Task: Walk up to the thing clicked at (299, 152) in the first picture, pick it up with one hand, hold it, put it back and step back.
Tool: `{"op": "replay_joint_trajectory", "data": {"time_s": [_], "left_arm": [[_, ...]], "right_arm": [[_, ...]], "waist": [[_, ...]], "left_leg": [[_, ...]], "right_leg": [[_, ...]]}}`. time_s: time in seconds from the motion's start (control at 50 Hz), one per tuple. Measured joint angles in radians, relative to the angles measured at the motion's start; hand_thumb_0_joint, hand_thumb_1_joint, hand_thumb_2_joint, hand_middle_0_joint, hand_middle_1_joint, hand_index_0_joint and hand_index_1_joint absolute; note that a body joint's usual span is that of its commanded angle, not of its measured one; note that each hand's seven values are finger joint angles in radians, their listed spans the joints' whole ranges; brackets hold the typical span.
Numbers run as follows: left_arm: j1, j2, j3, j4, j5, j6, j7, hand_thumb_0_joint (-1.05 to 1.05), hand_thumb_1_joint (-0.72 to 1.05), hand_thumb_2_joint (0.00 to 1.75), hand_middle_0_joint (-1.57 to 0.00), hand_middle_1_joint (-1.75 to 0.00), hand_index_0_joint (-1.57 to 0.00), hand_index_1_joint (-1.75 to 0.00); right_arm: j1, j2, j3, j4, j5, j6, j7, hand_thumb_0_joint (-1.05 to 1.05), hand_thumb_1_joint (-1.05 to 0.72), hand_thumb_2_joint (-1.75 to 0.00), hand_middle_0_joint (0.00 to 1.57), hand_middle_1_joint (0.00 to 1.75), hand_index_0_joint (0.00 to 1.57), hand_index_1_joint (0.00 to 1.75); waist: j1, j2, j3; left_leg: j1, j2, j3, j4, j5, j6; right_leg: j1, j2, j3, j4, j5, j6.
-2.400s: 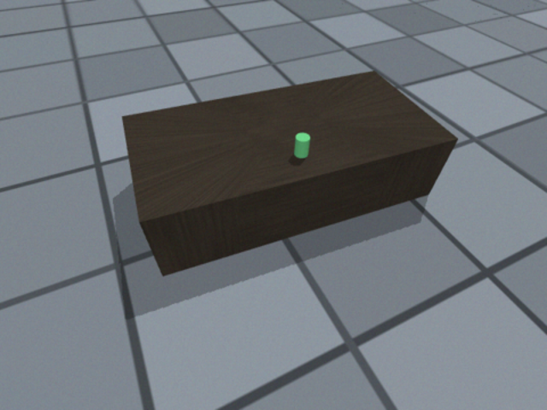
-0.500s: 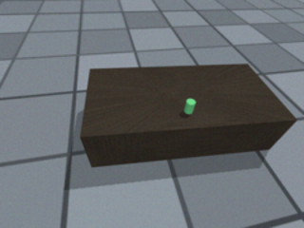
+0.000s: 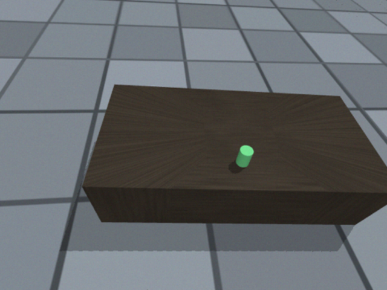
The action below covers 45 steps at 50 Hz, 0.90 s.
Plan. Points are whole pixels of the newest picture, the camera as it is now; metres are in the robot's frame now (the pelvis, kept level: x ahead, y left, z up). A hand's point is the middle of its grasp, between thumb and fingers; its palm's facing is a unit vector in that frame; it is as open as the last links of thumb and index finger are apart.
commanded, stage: walk up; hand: right
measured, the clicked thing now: (244, 156) +0.73 -0.21 -0.35
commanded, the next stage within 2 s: stand in 1.86 s
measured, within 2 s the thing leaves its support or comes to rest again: neither
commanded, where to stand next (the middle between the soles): +0.26 -0.10 m, yaw +4 degrees
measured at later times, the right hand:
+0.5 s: hand (365, 283) +0.21 -0.40 -0.13, palm faces -0.10 +0.90 -0.42, open 7.4 cm
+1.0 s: hand (325, 229) +0.33 -0.34 -0.13, palm faces -0.11 +0.94 -0.33, open 7.4 cm
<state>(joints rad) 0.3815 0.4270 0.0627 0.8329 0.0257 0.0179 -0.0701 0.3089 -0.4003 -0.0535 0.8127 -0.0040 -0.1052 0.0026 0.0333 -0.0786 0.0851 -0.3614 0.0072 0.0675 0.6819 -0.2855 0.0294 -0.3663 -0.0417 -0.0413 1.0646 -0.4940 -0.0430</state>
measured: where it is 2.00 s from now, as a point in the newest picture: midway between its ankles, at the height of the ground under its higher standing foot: outside the picture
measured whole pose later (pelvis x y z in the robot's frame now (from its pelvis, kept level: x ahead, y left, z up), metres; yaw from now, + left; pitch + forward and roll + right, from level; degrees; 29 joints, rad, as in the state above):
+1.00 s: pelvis +0.18 -0.11 +0.01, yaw +4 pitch -2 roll -1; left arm 0.14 0.38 0.00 1.04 0.00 -0.04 0.00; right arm 0.05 -0.35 0.00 1.03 0.01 -0.01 0.02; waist 0.02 0.02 0.07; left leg -0.32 0.01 0.03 0.57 -0.21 0.03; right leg -0.17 -0.03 -0.10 0.55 -0.33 0.00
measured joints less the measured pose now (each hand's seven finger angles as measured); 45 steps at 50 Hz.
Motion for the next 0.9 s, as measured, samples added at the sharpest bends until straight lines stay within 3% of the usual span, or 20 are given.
{"op": "replay_joint_trajectory", "data": {"time_s": [0.06, 0.12, 0.2, 0.24, 0.26, 0.3, 0.36, 0.46, 0.6, 0.64, 0.68, 0.76, 0.9], "left_arm": [[-0.044, 0.002, 0.004, -0.011, -0.002, -0.003, -0.002, 0.01, 0.9, 0.9, -0.21, -0.3, -0.21, -0.3], [-0.085, 0.008, 0.018, -0.033, -0.004, -0.01, -0.013, 0.01, 0.9, 0.9, -0.2, -0.3, -0.21, -0.3], [-0.13, 0.015, 0.032, -0.047, -0.006, -0.014, -0.029, 0.01, 0.9, 0.9, -0.2, -0.3, -0.21, -0.3], [-0.134, 0.025, 0.04, -0.051, -0.004, -0.026, -0.034, 0.01, 0.9, 0.9, -0.2, -0.3, -0.21, -0.3], [-0.138, 0.025, 0.045, -0.052, 0.0, -0.035, -0.032, 0.01, 0.9, 0.9, -0.2, -0.3, -0.21, -0.3], [-0.138, 0.024, 0.045, -0.056, 0.004, -0.05, -0.021, 0.01, 0.9, 0.9, -0.2, -0.3, -0.21, -0.3], [-0.126, 0.001, 0.027, -0.042, -0.005, -0.05, -0.008, 0.0, 0.9, 0.9, -0.2, -0.3, -0.21, -0.3], [-0.073, -0.018, 0.001, -0.006, -0.007, -0.06, 0.009, 0.01, 0.9, 0.9, -0.21, -0.3, -0.21, -0.3], [-0.059, -0.01, -0.032, 0.044, -0.024, -0.05, 0.042, 0.01, 0.9, 0.9, -0.21, -0.3, -0.21, -0.3], [-0.085, -0.014, -0.039, 0.06, -0.033, -0.038, 0.051, 0.01, 0.9, 0.9, -0.21, -0.3, -0.21, -0.3], [-0.107, -0.026, -0.046, 0.076, -0.038, -0.033, 0.058, 0.01, 0.9, 0.9, -0.21, -0.3, -0.21, -0.3], [-0.136, -0.046, -0.056, 0.115, -0.028, -0.047, 0.06, 0.01, 0.9, 0.9, -0.21, -0.3, -0.21, -0.3], [-0.195, -0.054, -0.066, 0.173, -0.024, -0.065, 0.064, 0.01, 0.9, 0.9, -0.21, -0.3, -0.21, -0.3]], "right_arm": [[0.026, 0.005, 0.01, -0.002, 0.006, -0.001, -0.01, 0.0, -0.9, -0.9, 0.21, 0.3, 0.21, 0.3], [0.048, -0.005, 0.013, 0.003, -0.002, 0.001, -0.009, 0.0, -0.9, -0.9, 0.21, 0.3, 0.21, 0.3], [0.067, -0.037, 0.006, 0.012, -0.01, 0.007, -0.005, 0.0, -0.89, -0.9, 0.21, 0.3, 0.21, 0.3], [0.077, -0.055, -0.001, 0.022, -0.016, 0.02, -0.006, 0.0, -0.89, -0.9, 0.21, 0.3, 0.21, 0.3], [0.078, -0.065, -0.006, 0.03, -0.018, 0.028, -0.009, 0.0, -0.89, -0.9, 0.21, 0.3, 0.21, 0.3], [0.062, -0.066, -0.013, 0.061, -0.014, 0.051, -0.022, 0.0, -0.9, -0.9, 0.21, 0.3, 0.21, 0.3], [0.033, -0.069, -0.012, 0.088, -0.005, 0.054, -0.019, 0.01, -0.9, -0.9, 0.2, 0.3, 0.21, 0.3], [0.012, -0.055, -0.006, 0.077, -0.011, 0.042, 0.01, 0.01, -0.9, -0.9, 0.2, 0.3, 0.21, 0.3], [-0.038, -0.012, 0.009, 0.076, -0.011, 0.063, 0.012, 0.0, -0.9, -0.9, 0.2, 0.3, 0.21, 0.3], [-0.067, 0.004, 0.013, 0.082, -0.014, 0.07, 0.008, 0.0, -0.9, -0.9, 0.2, 0.3, 0.21, 0.3], [-0.097, 0.012, 0.023, 0.084, -0.009, 0.077, 0.011, 0.0, -0.9, -0.9, 0.2, 0.3, 0.21, 0.3], [-0.149, 0.032, 0.041, 0.106, 0.0, 0.095, 0.012, 0.0, -0.9, -0.9, 0.2, 0.3, 0.21, 0.3], [-0.227, 0.045, 0.054, 0.165, 0.009, 0.094, 0.018, 0.0, -0.9, -0.9, 0.2, 0.3, 0.21, 0.3]], "waist": [[-0.02, -0.015, -0.001], [-0.034, -0.016, 0.002], [-0.053, 0.012, 0.002], [-0.056, 0.035, -0.012], [-0.056, 0.061, -0.011], [-0.046, 0.073, -0.013], [-0.028, 0.089, -0.011], [-0.007, 0.097, -0.017], [0.001, 0.076, 0.009], [0.001, 0.055, 0.024], [-0.001, 0.061, 0.03], [-0.008, 0.081, 0.011], [-0.01, 0.09, -0.005]], "left_leg": [[0.048, 0.009, -0.013, -0.028, -0.014, -0.016], [0.082, 0.029, -0.027, -0.037, -0.034, -0.032], [0.103, 0.072, -0.051, -0.002, -0.089, -0.06], [0.091, 0.102, -0.071, 0.068, -0.151, -0.045], [0.07, 0.124, -0.096, 0.136, -0.181, -0.012], [-0.011, 0.092, -0.139, 0.341, -0.234, 0.011], [-0.109, 0.05, -0.11, 0.49, -0.176, 0.015], [-0.166, 0.045, -0.025, 0.315, -0.098, 0.002], [-0.062, 0.018, -0.018, -0.001, 0.07, 0.016], [-0.067, 0.002, -0.014, 0.022, 0.049, 0.007], [-0.076, 0.009, -0.019, 0.048, 0.028, 0.01], [-0.066, 0.025, -0.042, 0.044, 0.019, -0.005], [-0.003, 0.012, -0.037, -0.045, 0.049, -0.005]], "right_leg": [[-0.096, -0.022, 0.029, 0.058, 0.046, 0.011], [-0.144, -0.061, 0.042, -0.051, 0.085, 0.023], [-0.127, -0.081, 0.041, -0.254, 0.169, 0.012], [-0.083, -0.065, 0.024, -0.324, 0.203, 0.018], [-0.08, -0.046, 0.003, -0.301, 0.219, 0.035], [-0.085, -0.037, -0.017, -0.242, 0.179, 0.045], [-0.036, -0.028, -0.033, -0.278, 0.164, 0.02], [0.043, -0.01, -0.052, -0.386, 0.184, 0.01], [0.057, -0.009, -0.072, -0.328, 0.109, 0.031], [0.045, -0.025, -0.063, -0.288, 0.082, 0.033], [0.047, -0.006, -0.047, -0.285, 0.039, 0.027], [0.089, 0.022, -0.059, -0.357, 0.105, 0.034], [0.15, 0.013, -0.058, -0.443, 0.127, 0.042]]}}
